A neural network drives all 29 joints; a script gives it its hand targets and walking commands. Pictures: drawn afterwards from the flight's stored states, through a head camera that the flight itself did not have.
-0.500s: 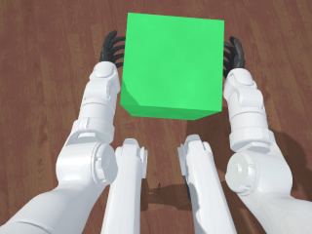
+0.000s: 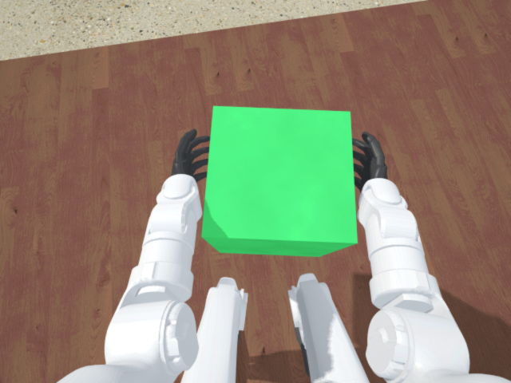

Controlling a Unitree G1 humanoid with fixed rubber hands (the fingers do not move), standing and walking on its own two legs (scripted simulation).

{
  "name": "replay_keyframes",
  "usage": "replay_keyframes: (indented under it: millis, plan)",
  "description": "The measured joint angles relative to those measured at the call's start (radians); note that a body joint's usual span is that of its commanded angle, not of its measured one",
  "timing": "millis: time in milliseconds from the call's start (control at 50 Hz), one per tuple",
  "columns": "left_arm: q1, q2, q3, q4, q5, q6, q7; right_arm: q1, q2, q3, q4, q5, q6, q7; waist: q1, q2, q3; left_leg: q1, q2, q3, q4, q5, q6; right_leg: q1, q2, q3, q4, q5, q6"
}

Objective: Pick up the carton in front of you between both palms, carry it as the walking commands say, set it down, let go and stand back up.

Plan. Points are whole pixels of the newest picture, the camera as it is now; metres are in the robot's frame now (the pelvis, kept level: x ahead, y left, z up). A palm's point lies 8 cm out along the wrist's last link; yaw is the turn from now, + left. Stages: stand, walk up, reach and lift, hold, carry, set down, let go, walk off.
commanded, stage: reach and lift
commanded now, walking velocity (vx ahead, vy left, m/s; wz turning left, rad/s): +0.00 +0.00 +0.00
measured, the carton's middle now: (274, 193) +0.41 -0.02 -0.12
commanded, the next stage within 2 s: hold in 1.82 s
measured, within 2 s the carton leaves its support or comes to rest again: neither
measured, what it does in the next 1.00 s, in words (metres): rises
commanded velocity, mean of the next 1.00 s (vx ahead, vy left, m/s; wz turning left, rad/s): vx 0.00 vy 0.00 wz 0.00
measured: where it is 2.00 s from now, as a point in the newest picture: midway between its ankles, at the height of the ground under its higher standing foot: (268, 356)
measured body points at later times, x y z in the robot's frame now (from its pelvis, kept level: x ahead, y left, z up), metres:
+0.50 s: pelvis +0.06 +0.00 +0.14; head +0.12 +0.00 +0.59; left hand +0.39 +0.14 +0.10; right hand +0.39 -0.16 +0.10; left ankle +0.07 +0.12 -0.55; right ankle +0.08 -0.13 -0.55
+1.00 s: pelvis +0.06 +0.00 +0.19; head +0.02 +0.00 +0.64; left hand +0.36 +0.15 +0.20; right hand +0.36 -0.16 +0.20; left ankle +0.07 +0.12 -0.55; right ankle +0.08 -0.13 -0.55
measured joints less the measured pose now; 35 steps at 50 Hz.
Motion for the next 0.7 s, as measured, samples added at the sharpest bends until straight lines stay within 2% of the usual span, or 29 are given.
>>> replay_keyframes:
  millis: [240, 440, 560, 700]
  plan:
    - [0.175, -0.040, -0.010, -0.006, 0.014, -0.034, -0.009, 0.162, 0.033, 0.030, 0.005, -0.025, -0.029, 0.012, 0.009, -0.002, 0.004, 0.368, 0.013, -0.014, -0.277, 0.044, 0.014, 0.366, -0.010, 0.015, -0.273, 0.043, -0.016]
    - [0.324, -0.066, -0.039, -0.054, 0.024, -0.032, -0.017, 0.301, 0.057, 0.067, -0.032, -0.040, -0.028, 0.021, 0.015, -0.008, 0.032, 0.695, 0.029, -0.028, -0.535, 0.108, 0.022, 0.692, -0.022, 0.025, -0.530, 0.106, -0.028]
    - [0.402, -0.078, -0.057, -0.104, 0.028, 0.009, -0.023, 0.373, 0.070, 0.091, -0.075, -0.048, 0.012, 0.024, 0.020, -0.011, 0.057, 0.904, 0.040, -0.034, -0.698, 0.157, 0.027, 0.900, -0.031, 0.031, -0.690, 0.154, -0.034]
    - [0.471, -0.090, -0.078, -0.195, 0.040, 0.113, -0.034, 0.439, 0.083, 0.121, -0.158, -0.057, 0.112, 0.027, 0.029, -0.014, 0.095, 1.155, 0.054, -0.037, -0.876, 0.213, 0.031, 1.148, -0.040, 0.039, -0.866, 0.210, -0.040]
